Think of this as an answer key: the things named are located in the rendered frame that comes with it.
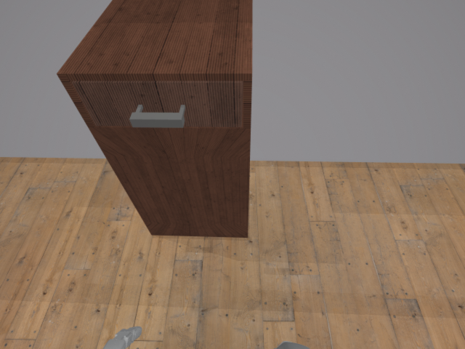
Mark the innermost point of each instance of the cabinet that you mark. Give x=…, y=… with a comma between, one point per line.
x=190, y=181

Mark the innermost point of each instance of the drawer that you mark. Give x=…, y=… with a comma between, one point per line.
x=207, y=103

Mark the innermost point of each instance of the robot left hand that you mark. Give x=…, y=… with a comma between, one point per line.
x=124, y=338

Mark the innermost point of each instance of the handle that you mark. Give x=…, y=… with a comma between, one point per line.
x=158, y=120

